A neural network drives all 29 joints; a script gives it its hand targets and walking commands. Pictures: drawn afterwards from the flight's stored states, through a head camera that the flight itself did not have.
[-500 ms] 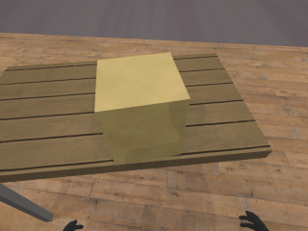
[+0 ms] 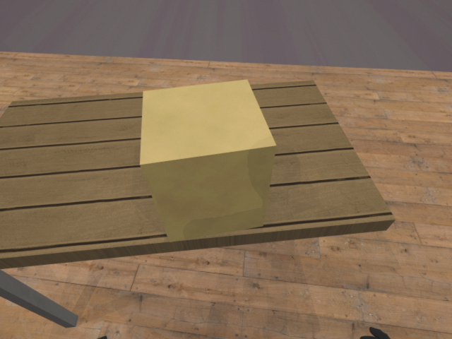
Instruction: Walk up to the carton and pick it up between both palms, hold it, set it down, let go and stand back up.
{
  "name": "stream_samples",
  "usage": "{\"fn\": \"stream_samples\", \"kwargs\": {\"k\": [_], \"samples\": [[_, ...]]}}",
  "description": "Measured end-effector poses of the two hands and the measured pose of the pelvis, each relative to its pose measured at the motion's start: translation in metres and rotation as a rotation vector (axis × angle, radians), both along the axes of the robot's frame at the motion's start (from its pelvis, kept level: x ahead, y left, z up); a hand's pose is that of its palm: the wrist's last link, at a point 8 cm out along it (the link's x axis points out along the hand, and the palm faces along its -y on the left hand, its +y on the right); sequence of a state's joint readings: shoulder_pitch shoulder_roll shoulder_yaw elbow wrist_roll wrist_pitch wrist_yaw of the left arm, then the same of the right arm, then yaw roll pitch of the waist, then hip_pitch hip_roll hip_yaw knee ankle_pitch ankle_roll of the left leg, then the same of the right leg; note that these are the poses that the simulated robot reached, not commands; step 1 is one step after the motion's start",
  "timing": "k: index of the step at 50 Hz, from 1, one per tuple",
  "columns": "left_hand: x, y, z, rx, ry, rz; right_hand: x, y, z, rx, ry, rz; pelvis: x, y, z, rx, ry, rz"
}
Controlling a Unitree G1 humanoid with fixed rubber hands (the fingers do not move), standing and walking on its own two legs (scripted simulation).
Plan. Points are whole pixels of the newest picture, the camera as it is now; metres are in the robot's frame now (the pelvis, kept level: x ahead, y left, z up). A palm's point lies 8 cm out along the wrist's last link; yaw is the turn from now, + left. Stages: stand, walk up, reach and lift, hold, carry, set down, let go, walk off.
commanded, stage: walk up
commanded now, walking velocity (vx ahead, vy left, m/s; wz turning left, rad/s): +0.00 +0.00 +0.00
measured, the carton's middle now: (207, 163) +0.44 +0.06 +0.06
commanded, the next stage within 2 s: none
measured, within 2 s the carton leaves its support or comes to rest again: neither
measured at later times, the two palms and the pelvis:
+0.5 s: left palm out of the picture -0.02 +0.26 -0.07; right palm out of the picture +0.07 -0.37 -0.11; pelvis -0.08 -0.06 -0.01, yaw +7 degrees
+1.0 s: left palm out of the picture -0.12 +0.28 -0.09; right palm out of the picture +0.06 -0.32 -0.09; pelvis -0.12 -0.05 -0.01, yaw +13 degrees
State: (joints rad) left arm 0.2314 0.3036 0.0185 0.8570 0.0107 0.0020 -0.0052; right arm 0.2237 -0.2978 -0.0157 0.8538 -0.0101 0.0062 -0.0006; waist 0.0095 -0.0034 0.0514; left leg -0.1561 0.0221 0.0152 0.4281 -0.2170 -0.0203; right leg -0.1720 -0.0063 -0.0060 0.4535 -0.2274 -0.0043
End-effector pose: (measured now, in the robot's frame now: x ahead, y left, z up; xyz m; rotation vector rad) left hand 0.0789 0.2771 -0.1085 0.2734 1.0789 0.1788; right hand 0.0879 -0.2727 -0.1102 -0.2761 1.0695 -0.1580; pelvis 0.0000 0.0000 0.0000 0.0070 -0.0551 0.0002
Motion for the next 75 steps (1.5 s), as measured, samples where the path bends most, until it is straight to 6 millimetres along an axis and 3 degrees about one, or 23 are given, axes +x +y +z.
{"fn": "stream_samples", "kwargs": {"k": [6, 13, 17, 20, 25, 29, 35, 42, 48, 53, 63, 75], "samples": [[-0.005, 0.008, -0.003, 0.018, 0.024, 0.009, -0.007, -0.007, -0.002, -0.027, 0.028, 0.010, -0.007, 0.000, -0.003, 0.000, 0.007, 0.018], [-0.013, 0.034, 0.009, 0.148, 0.014, 0.014, -0.011, -0.059, 0.003, -0.156, 0.031, 0.073, -0.041, -0.018, -0.013, -0.008, 0.020, 0.064], [-0.035, 0.024, 0.018, 0.192, -0.008, 0.020, -0.005, -0.090, 0.001, -0.185, 0.006, 0.114, -0.059, -0.038, -0.019, -0.006, 0.039, 0.083], [-0.063, 0.009, 0.018, 0.208, -0.004, 0.032, 0.000, -0.103, -0.006, -0.170, -0.027, 0.127, -0.072, -0.052, -0.025, -0.005, 0.016, 0.101], [-0.102, -0.018, 0.034, 0.183, -0.023, 0.068, -0.014, -0.098, -0.005, -0.116, -0.010, 0.162, -0.084, -0.063, -0.010, 0.034, 0.016, 0.130], [-0.122, -0.024, 0.045, 0.193, -0.047, 0.092, -0.039, -0.095, -0.008, -0.085, 0.049, 0.196, -0.094, -0.068, -0.004, 0.038, 0.026, 0.169], [-0.168, -0.013, 0.047, 0.209, -0.036, 0.143, -0.055, -0.083, -0.008, -0.075, 0.086, 0.230, -0.107, -0.063, -0.002, 0.039, 0.026, 0.218], [-0.209, 0.007, 0.022, 0.154, 0.008, 0.200, -0.053, -0.059, 0.004, -0.100, -0.001, 0.250, -0.122, -0.047, -0.010, 0.040, -0.004, 0.223], [-0.203, 0.002, 0.013, 0.117, -0.033, 0.192, -0.035, -0.049, 0.018, -0.094, -0.100, 0.265, -0.123, -0.046, -0.011, 0.009, -0.024, 0.220], [-0.190, 0.004, 0.018, 0.113, -0.072, 0.173, -0.024, -0.043, 0.024, -0.088, -0.136, 0.278, -0.123, -0.041, -0.009, 0.003, -0.018, 0.222], [-0.170, 0.026, 0.027, 0.138, -0.074, 0.169, -0.033, -0.044, 0.020, -0.095, -0.084, 0.249, -0.117, -0.032, -0.004, -0.001, -0.010, 0.205], [-0.157, 0.024, 0.022, 0.125, -0.035, 0.167, -0.045, -0.049, 0.011, -0.095, -0.010, 0.205, -0.111, -0.030, -0.003, -0.001, -0.007, 0.197]]}}
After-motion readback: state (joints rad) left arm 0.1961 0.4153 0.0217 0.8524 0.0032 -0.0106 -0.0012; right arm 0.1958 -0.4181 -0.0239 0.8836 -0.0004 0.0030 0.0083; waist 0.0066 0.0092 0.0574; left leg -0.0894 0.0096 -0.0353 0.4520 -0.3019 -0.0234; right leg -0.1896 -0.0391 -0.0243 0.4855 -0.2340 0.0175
